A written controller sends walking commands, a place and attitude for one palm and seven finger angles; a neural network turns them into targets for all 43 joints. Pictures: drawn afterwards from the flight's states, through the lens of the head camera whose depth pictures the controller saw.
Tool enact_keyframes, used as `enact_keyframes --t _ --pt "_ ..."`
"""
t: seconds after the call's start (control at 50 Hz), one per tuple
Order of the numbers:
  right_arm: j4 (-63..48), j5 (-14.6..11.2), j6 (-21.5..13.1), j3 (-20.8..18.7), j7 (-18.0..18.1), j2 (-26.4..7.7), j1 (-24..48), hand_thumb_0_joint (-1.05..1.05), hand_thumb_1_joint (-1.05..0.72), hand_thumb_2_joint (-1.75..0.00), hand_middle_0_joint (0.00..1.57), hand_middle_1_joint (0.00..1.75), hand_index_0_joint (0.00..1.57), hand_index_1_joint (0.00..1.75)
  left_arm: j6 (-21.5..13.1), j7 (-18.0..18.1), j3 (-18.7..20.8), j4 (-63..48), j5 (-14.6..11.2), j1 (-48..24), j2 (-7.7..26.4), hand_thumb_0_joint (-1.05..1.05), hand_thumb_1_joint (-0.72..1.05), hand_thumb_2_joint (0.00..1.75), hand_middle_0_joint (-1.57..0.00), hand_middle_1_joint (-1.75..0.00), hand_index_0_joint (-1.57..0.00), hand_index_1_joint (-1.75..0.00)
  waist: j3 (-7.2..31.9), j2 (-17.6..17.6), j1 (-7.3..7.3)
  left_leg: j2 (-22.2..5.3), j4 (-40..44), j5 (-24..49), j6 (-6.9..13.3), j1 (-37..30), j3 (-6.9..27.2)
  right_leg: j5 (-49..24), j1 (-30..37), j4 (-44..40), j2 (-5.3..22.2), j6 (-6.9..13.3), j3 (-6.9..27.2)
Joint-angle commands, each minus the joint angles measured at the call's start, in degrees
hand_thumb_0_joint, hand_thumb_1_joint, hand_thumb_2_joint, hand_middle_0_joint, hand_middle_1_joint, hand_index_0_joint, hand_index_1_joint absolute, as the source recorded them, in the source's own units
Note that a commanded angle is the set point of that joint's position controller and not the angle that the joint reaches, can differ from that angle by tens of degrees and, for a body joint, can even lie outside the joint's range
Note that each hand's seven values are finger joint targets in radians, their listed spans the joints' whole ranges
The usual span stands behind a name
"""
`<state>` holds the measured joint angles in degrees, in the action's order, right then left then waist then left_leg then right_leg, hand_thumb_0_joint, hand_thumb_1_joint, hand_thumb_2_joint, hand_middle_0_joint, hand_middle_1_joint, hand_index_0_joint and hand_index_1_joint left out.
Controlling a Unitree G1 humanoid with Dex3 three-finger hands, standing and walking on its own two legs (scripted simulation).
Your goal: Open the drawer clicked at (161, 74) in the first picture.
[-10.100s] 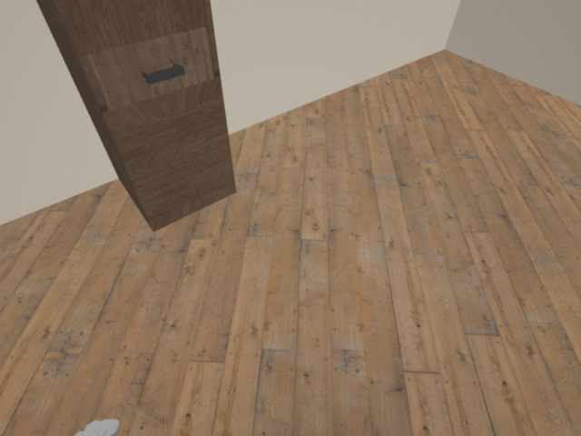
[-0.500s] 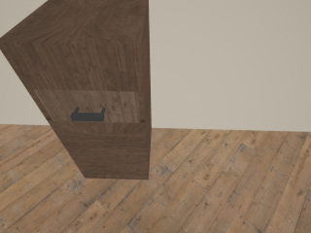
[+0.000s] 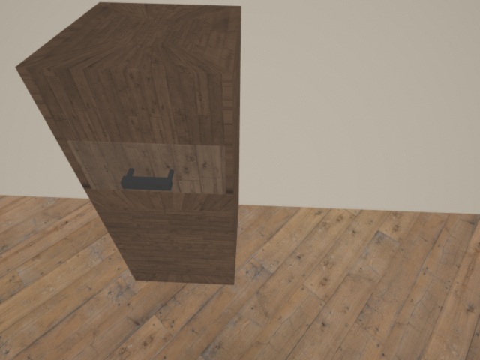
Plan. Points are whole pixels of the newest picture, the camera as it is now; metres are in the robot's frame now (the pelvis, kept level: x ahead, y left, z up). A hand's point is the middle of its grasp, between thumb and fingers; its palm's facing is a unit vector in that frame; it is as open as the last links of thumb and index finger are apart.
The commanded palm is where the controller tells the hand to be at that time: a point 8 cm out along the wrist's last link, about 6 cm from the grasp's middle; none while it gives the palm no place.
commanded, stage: look again from close up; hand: left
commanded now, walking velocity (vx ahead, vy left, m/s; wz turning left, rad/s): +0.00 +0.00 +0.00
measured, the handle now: (149, 177) +0.56 +0.27 -0.07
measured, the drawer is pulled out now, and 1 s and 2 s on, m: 0.00 0.00 0.00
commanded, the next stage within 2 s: shuffle to correct the standing spot in 0.34 s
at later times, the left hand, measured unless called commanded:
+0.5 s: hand out of the picture +0.04 +0.27 -0.15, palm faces -0.02 -0.95 -0.30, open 7.4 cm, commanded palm none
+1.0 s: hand out of the picture -0.01 +0.22 -0.18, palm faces +0.05 -0.99 -0.13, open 7.4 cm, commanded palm none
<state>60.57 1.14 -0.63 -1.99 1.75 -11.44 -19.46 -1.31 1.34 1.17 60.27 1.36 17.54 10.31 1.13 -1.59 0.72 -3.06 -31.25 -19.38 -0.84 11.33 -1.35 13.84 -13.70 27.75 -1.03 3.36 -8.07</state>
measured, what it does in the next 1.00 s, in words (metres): lifts its left foot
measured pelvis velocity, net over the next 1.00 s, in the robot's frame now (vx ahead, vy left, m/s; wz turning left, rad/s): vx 0.06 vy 0.07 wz -0.02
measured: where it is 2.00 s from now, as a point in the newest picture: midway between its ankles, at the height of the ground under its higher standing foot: outside the picture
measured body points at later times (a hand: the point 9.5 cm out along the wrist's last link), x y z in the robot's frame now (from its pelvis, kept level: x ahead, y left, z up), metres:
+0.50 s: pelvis -0.02 +0.05 +0.01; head -0.03 +0.04 +0.46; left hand +0.04 +0.32 -0.13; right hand +0.05 -0.23 -0.13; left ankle -0.03 +0.13 -0.74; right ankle +0.02 -0.09 -0.73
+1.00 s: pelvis +0.06 +0.07 +0.00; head +0.07 +0.09 +0.45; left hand -0.01 +0.27 -0.17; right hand +0.03 -0.15 -0.15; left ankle +0.02 +0.13 -0.73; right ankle +0.03 -0.07 -0.71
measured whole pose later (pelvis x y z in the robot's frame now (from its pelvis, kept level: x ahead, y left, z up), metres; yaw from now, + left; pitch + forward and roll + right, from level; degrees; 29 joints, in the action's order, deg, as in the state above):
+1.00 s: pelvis +0.06 +0.07 +0.00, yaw -1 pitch -1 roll -1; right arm 63.5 0.7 -1.9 0.0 2.3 -7.7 -19.8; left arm 1.8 2.3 0.5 64.5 1.1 23.7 6.3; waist -1.5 1.3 -0.5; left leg 1.3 -28.8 -19.8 4.8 8.2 -7.3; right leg 24.9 -15.5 41.6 3.6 -0.4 -3.3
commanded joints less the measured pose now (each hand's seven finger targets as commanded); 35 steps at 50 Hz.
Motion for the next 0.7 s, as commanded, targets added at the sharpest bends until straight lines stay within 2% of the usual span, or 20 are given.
enact_keyframes --t 0.0,0.02,0.06,0.1,0.18,0.24,0.34,0.36,0.38,0.42,0.46,0.48,0.54,0.58,0.62,0.66,0.68 --pt "-3.52 0.1 -1.81 -1.04 0.39 -8.55 -1.12 0.0 -0.9 -0.9 0.2 0.3 0.2 0.3 -1.33 0.6 2.42 -4.68 -0.59 -2.06 10.59 0.0 0.9 0.9 -0.2 -0.3 -0.2 -0.3 -4.12 -0.26 -0.05 -2.81 6.79 11.78 3.7 3.5 3.39 -5.88 1.64 -5.78 7.93 1.31 9.7" --pt "-3.77 0.08 -1.97 -1.04 0.43 -9.7 0.22 0.0 -0.9 -0.9 0.2 0.3 0.2 0.3 -1.33 0.52 2.47 -4.63 -0.66 -2.23 11.21 0.0 0.9 0.9 -0.2 -0.3 -0.2 -0.3 -3.74 -1.15 -0.49 -3.45 7.23 14.77 3.74 3.86 3.89 -9.73 3.17 -4.32 7.67 1.0 8.85" --pt "-4.55 0.12 -2.06 -0.97 0.44 -11.35 2.49 0.0 -0.9 -0.9 0.2 0.3 0.2 0.3 -1.07 0.37 2.28 -4.84 -0.74 -2.86 11.92 0.0 0.9 0.9 -0.2 -0.3 -0.2 -0.3 -3.07 -1.72 -1.01 -4.09 8.28 17.94 3.7 4.0 4.33 -12.85 5.01 -2.99 7.55 0.48 7.91" --pt "-4.75 0.22 -2.05 -0.55 0.25 -11.97 3.77 0.0 -0.9 -0.9 0.2 0.3 0.2 0.3 -0.63 0.2 1.83 -5.04 -0.79 -3.72 12.0 0.0 0.9 0.9 -0.2 -0.3 -0.2 -0.3 -3.16 -1.57 -1.33 -4.44 9.68 18.48 3.7 4.18 4.57 -12.2 6.08 -2.92 7.29 -0.12 7.49" --pt "-5.32 0.31 -1.85 -0.34 -0.15 -13.95 6.62 0.0 -0.9 -0.9 0.2 0.3 0.2 0.3 -0.08 -0.07 1.53 -5.49 -0.64 -6.28 13.42 0.0 0.9 0.9 -0.2 -0.3 -0.2 -0.3 -3.74 -1.87 -1.37 -4.79 12.62 15.27 3.5 4.19 5.47 -9.29 6.11 -3.76 7.2 -0.9 7.48" --pt "-5.53 0.32 -1.68 -0.19 -0.45 -15.32 8.5 0.0 -0.9 -0.9 0.2 0.3 0.2 0.3 0.15 -0.27 1.25 -5.47 -0.55 -7.35 14.26 0.0 0.9 0.9 -0.2 -0.3 -0.2 -0.3 -4.52 -0.52 -1.48 -4.82 14.4 11.9 3.39 4.14 5.89 -7.81 5.96 -4.96 7.42 -1.55 7.76" --pt "-5.17 0.27 -1.4 0.09 -0.84 -15.93 9.87 0.0 -0.9 -0.9 0.2 0.3 0.2 0.3 0.46 -0.4 0.84 -5.06 -0.39 -7.99 14.52 0.0 0.9 0.9 -0.2 -0.3 -0.2 -0.3 -4.39 0.47 -1.33 -4.81 17.12 5.74 3.15 3.96 6.6 -5.71 5.95 -6.35 7.56 -2.34 8.09" --pt "-5.03 0.21 -1.38 0.13 -0.86 -15.86 9.84 0.0 -0.9 -0.9 0.2 0.3 0.2 0.3 0.42 -0.39 0.8 -4.87 -0.37 -7.88 14.46 0.0 0.9 0.9 -0.2 -0.3 -0.2 -0.3 -3.99 1.58 -1.22 -4.75 17.2 5.93 3.06 3.49 6.44 -6.11 6.08 -6.55 7.69 -2.38 8.11" --pt "-4.88 0.19 -1.37 0.21 -0.91 -15.79 9.87 0.0 -0.9 -0.9 0.2 0.3 0.2 0.3 0.49 -0.34 0.66 -4.71 -0.36 -7.68 14.31 0.0 0.9 0.9 -0.2 -0.3 -0.2 -0.3 -3.67 0.34 -1.23 -4.75 17.64 5.78 3.01 2.96 6.63 -5.95 5.99 -6.54 7.65 -2.42 8.08" --pt "-4.42 0.14 -1.38 0.23 -0.96 -15.64 10.0 0.0 -0.9 -0.9 0.2 0.3 0.2 0.3 0.44 -0.3 0.6 -4.17 -0.33 -7.24 14.19 0.0 0.9 0.9 -0.2 -0.3 -0.2 -0.3 -2.59 0.82 -1.2 -4.72 17.58 6.39 2.96 1.96 6.37 -6.62 6.23 -6.83 7.91 -2.56 8.11" --pt "-2.95 0.27 -0.75 1.29 -1.13 -11.59 8.07 0.0 -0.9 -0.9 0.2 0.3 0.2 0.3 0.72 -0.12 -0.34 -2.79 -0.44 -4.45 10.31 0.0 0.9 0.9 -0.2 -0.3 -0.2 -0.3 -1.3 1.87 -1.07 -4.09 17.01 2.6 2.62 1.03 5.23 -4.02 6.8 -7.26 8.21 -3.13 7.87" --pt "-2.39 0.33 -0.3 1.53 -1.21 -10.57 6.89 0.0 -0.9 -0.9 0.2 0.3 0.2 0.3 1.09 -0.04 -0.61 -2.36 -0.28 -3.67 9.2 0.0 0.9 0.9 -0.2 -0.3 -0.2 -0.3 -2.15 1.09 -0.84 -4.08 17.69 -1.75 2.52 1.52 5.3 -0.75 5.9 -6.63 7.76 -3.18 7.51" --pt "-1.76 0.38 0.51 1.2 -1.28 -11.04 5.69 0.0 -0.9 -0.9 0.2 0.3 0.2 0.3 1.38 -0.38 -0.52 -1.97 0.25 -1.49 8.65 0.0 0.9 0.9 -0.2 -0.3 -0.2 -0.3 -6.1 0.29 -1.08 -4.43 19.43 -12.92 3.63 4.69 6.42 7.04 2.92 -5.42 6.63 -3.1 6.49" --pt "-1.47 0.31 0.69 0.99 -1.31 -10.99 4.87 0.0 -0.9 -0.9 0.2 0.3 0.2 0.3 1.29 -0.6 -0.29 -1.76 0.45 0.21 8.45 0.0 0.9 0.9 -0.2 -0.3 -0.2 -0.3 -8.2 -0.01 -1.32 -4.49 19.45 -15.68 4.37 6.08 6.77 9.37 1.86 -4.93 6.29 -2.89 6.26" --pt "-1.28 0.16 0.52 0.95 -1.25 -9.81 4.07 0.0 -0.9 -0.9 0.2 0.3 0.2 0.3 0.89 -0.68 -0.12 -1.46 0.38 2.72 7.5 0.0 0.9 0.9 -0.2 -0.3 -0.2 -0.3 -9.24 0.39 -1.84 -3.75 17.02 -14.06 4.8 7.03 5.8 9.64 1.93 -5.51 6.83 -2.25 7.71" --pt "-0.96 -0.05 0.19 1.26 -1.16 -7.85 2.62 0.0 -0.9 -0.9 0.2 0.3 0.2 0.3 0.33 -0.47 0.32 -0.76 0.21 5.18 7.69 0.0 0.9 0.9 -0.2 -0.3 -0.2 -0.3 -9.47 4.73 -2.08 -1.03 10.68 -8.9 4.24 8.76 2.73 11.1 3.87 -8.29 9.28 -0.5 12.62" --pt "-0.95 -0.15 0.12 1.32 -1.15 -6.89 2.04 0.0 -0.9 -0.9 0.2 0.3 0.2 0.3 0.19 -0.27 0.75 -0.44 0.07 6.81 8.43 0.0 0.9 0.9 -0.2 -0.3 -0.2 -0.3 -9.51 6.94 -2.29 0.79 6.74 -6.92 3.69 10.08 0.34 13.01 5.16 -10.42 11.43 0.93 15.71"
